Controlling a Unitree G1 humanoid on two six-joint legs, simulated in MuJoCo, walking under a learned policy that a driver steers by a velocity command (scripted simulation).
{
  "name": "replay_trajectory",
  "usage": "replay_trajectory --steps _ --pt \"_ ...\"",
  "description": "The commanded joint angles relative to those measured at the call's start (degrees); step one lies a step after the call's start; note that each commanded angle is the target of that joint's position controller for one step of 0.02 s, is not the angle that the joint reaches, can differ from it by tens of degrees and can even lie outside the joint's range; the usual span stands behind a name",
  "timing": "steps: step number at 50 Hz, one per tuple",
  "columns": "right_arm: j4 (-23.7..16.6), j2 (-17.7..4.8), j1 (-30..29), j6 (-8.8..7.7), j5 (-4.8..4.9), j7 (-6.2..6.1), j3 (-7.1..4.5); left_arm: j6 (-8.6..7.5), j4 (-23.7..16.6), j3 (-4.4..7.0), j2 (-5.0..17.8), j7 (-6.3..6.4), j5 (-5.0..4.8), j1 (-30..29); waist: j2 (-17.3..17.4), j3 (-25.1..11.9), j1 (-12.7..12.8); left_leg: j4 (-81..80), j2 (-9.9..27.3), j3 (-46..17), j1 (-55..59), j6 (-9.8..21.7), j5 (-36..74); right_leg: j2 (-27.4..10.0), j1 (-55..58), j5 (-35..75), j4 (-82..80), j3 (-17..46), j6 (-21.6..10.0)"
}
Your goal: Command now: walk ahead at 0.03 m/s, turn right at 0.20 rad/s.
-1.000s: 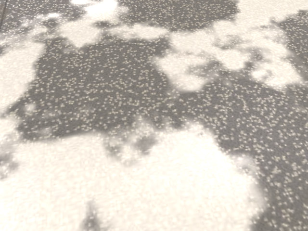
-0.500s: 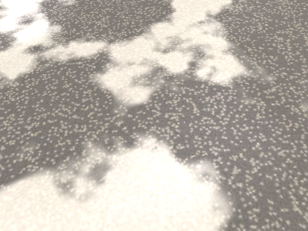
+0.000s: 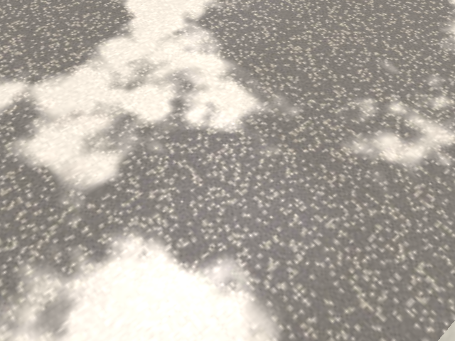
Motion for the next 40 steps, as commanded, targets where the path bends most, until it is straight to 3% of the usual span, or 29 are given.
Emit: replay_trajectory --steps 1,4,6,7,8,9,10,11,12,13,14,16,18,21,26,28,29,30,31,32,33,34,35,36,38,40 --pt "-2.72 -6.81 -1.73 -0.04 -0.15 -0.19 -1.36 -0.14 -1.3 -0.42 0.23 0.1 0.23 6.42 9.24 -7.22 1.55 -9.72 11.48 -11.17 4.69 10.54 2.42 -2.09 5.15 0.38 -11.15 -3.55 0.7" --pt "-1.73 -8.15 0.63 0.22 0.68 -0.08 -1.62 -0.56 -0.97 -0.6 0.94 0.02 0.33 4.98 9.88 -8.19 0.57 -8.99 12.21 -14.42 5.61 10.76 -5.01 -2.3 10.44 6.17 -24.68 -3.5 -0.51" --pt "-1.3 -9.69 1.66 0.87 2.37 -0.22 -2.13 -0.78 0.45 0.03 2.43 -0.52 0.41 7.67 9.62 -7.32 2.5 -10.92 10.51 -15.51 0.13 8.12 -24.58 0.03 17.98 12.15 -33.89 -6.92 -3.05" --pt "-1.13 -9.7 2.26 0.98 2.84 -0.31 -2.18 -1.03 0.33 0.32 3.49 -0.54 0.94 8.14 9.6 -5.9 3.25 -11.66 9.21 -16.26 -4.48 5.64 -32.08 -0.15 21.0 9.25 -34.0 -7.19 -4.7" --pt "-2.19 -7.99 0.05 0.79 2.72 -0.21 -1.73 -1.44 0.41 0.57 5.02 -0.26 1.58 11.27 7.29 -4.72 5.41 -8.21 7.08 -15.12 -11.41 2.57 -34.53 -5.32 25.32 2.54 -37.09 -2.36 -7.6" --pt "-5.36 -5.48 -5.39 0.15 3.09 -0.17 -1.42 -2.05 1.97 1.68 9.16 -0.07 2.03 16.07 -2.49 -2.0 7.57 3.26 -0.09 -5.07 -19.93 -1.6 -29.57 -13.18 24.89 -12.17 -45.05 7.82 -12.45" --pt "-7.06 -5.79 -7.85 -0.92 3.78 -0.03 -1.79 -2.81 2.16 3.12 12.74 -0.29 1.34 14.65 -15.14 1.94 7.74 19.08 -2.07 -1.3 -25.02 -1.46 -24.22 -23.87 20.76 -19.37 -55.28 24.21 -17.35" --pt "-6.33 -8.66 -5.27 -1.41 3.76 -0.04 -3.11 -4.51 0.76 2.12 9.4 -0.04 1.99 10.3 -12.17 4.12 5.08 26.66 0.69 -7.95 -26.57 -0.22 -21.28 -24.8 19.9 -14.86 -55.96 25.13 -17.73" --pt "-4.06 -8.67 -0.3 -1.3 3.7 0.24 -3.49 -5.97 -0.32 1.38 6.09 0.1 1.47 6.24 -10.38 3.05 2.0 29.91 1.01 -9.23 -27.21 0.45 -17.08 -22.56 22.35 -7.78 -55.0 20.11 -15.23" --pt "-2.52 -8.19 2.68 -1.19 3.04 0.37 -3.59 -6.95 -0.7 1.08 4.34 -0.06 0.44 4.84 -8.44 1.55 1.22 31.82 1.68 -9.21 -27.68 0.29 -14.04 -21.04 25.32 -1.48 -54.46 15.89 -13.4" --pt "-2.0 -7.03 3.13 -1.24 2.46 0.6 -3.51 -7.52 -0.37 0.92 3.69 -0.19 -0.1 5.29 -6.21 0.94 1.5 33.77 2.35 -8.94 -28.23 -0.06 -10.99 -20.36 27.03 5.0 -54.29 11.94 -12.45" --pt "-2.18 -4.73 2.4 -1.12 2.46 1.25 -3.11 -7.88 0.62 0.89 3.06 -0.48 0.44 7.31 -4.27 0.12 2.22 34.53 3.29 -6.61 -26.87 -1.32 -6.17 -18.49 27.23 13.73 -54.59 4.77 -11.52" --pt "-3.56 -3.86 -0.12 -0.76 2.64 1.87 -2.78 -7.68 1.45 1.17 3.47 -0.7 0.8 9.21 -4.57 0.83 3.66 31.59 4.35 -4.65 -26.52 -2.69 -3.27 -17.89 26.9 16.72 -55.09 0.11 -11.58" --pt "-6.57 -2.9 -4.87 -0.45 2.5 2.94 -1.98 -7.34 2.08 1.86 5.9 -0.83 0.6 10.19 -5.42 2.55 5.31 23.65 5.87 -1.67 -22.8 -3.5 -0.17 -17.99 24.12 18.81 -55.28 -5.02 -11.53" --pt "-10.05 -4.26 -8.03 -0.09 2.75 4.43 -1.75 -6.87 2.85 2.9 8.93 -1.58 -0.82 10.59 -5.53 4.75 5.35 15.7 5.98 2.6 -15.63 -0.25 -5.74 -20.32 22.96 18.17 -53.05 -9.33 -10.61" --pt "-10.49 -5.67 -5.77 -0.08 2.7 4.72 -2.35 -6.35 2.83 3.21 9.97 -1.82 -1.12 9.52 -5.89 3.59 2.92 13.52 3.66 5.29 -9.75 2.35 -9.58 -20.96 23.24 30.01 -47.69 -11.26 -9.78" --pt "-9.34 -7.17 -0.39 -0.08 2.7 4.65 -3.39 -6.02 2.6 3.26 10.49 -1.77 -1.13 8.41 -5.2 0.1 -0.73 11.11 0.79 7.44 -0.94 3.79 -8.15 -19.75 21.78 42.8 -39.47 -14.15 -8.51" --pt "-6.6 -10.71 9.02 0.09 2.86 4.12 -5.5 -5.85 2.25 2.74 9.33 -1.63 -0.77 9.33 -2.56 -6.36 -4.85 9.57 -2.72 8.21 13.19 5.69 -6.83 -16.67 18.03 52.19 -25.92 -17.45 -6.66" --pt "-5.04 -16.1 19.01 0.64 3.12 2.71 -7.61 -6.25 0.36 1.78 7.64 -1.54 0.64 9.15 5.69 -13.03 -9.2 7.6 6.33 -7.25 31.09 9.65 -9.55 -14.12 2.59 37.52 -5.53 -18.18 -3.18" --pt "-5.87 -22.16 18.26 0.06 3.03 2.63 -7.77 -8.25 -3.87 -0.71 -0.17 -2.05 1.55 11.91 20.43 -20.76 -3.51 -5.11 20.95 -43.74 43.43 20.15 -25.62 -2.46 -17.76 -5.6 12.9 -9.59 -0.29" --pt "-6.26 -16.49 19.21 -0.84 2.7 2.78 -6.23 -10.15 -4.04 0.52 6.0 -2.31 -1.06 4.97 11.56 -20.55 -7.52 -11.15 22.09 -47.2 42.3 18.71 -25.55 -3.97 -23.13 -3.01 18.5 -0.11 -1.83" --pt "-5.83 -13.54 16.93 -1.5 2.16 2.85 -5.3 -10.87 -5.23 0.91 7.52 -2.47 -2.36 2.07 10.36 -13.06 -6.24 -9.7 20.62 -38.58 37.2 16.18 -18.39 -6.46 -27.01 2.56 17.75 -1.05 -3.75" --pt "-6.89 -11.85 12.84 -1.71 2.3 2.9 -4.72 -11.14 -4.88 0.68 7.11 -1.98 -1.11 1.77 4.64 -9.88 -3.82 -8.68 17.92 -31.52 29.02 14.31 -11.99 -8.98 -23.85 7.46 13.97 -1.17 -4.64" --pt "-8.05 -10.36 8.53 -1.61 1.98 2.93 -4.27 -10.95 -4.41 1.06 7.04 -1.59 0.37 2.18 3.02 -7.29 -1.16 -8.98 15.21 -25.63 21.2 12.99 -6.29 -10.64 -19.46 10.87 9.37 -1.13 -4.58" --pt "-9.6 -8.83 5.15 -1.86 1.17 2.63 -3.83 -9.47 -4.26 1.27 6.24 -1.96 0.69 4.52 4.74 -6.28 1.91 -11.88 12.63 -20.84 13.95 13.17 0.6 -11.67 -13.81 14.36 5.72 -1.12 -4.02" --pt "-8.69 -8.72 5.98 -2.51 1.59 2.25 -3.74 -8.22 -4.31 1.06 5.08 -2.18 1.24 4.51 3.89 -4.93 2.61 -13.18 11.57 -16.06 11.08 13.57 8.69 -11.18 -13.5 17.38 1.92 -2.52 -2.51"
Velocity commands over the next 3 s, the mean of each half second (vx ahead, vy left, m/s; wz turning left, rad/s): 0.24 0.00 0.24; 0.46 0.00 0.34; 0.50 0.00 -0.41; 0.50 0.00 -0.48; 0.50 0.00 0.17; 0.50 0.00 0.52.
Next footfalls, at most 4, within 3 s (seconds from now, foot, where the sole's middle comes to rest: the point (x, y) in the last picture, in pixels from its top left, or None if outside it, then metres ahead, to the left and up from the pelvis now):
0.16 right None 0.05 -0.14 -0.77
0.60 left None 0.25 0.20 -0.77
1.16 right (176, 278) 0.64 0.16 -0.77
1.62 left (102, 221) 0.84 0.42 -0.77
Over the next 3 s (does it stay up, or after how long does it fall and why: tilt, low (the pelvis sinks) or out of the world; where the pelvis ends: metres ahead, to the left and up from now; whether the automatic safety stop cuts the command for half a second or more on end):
stays up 1.41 0.30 0.01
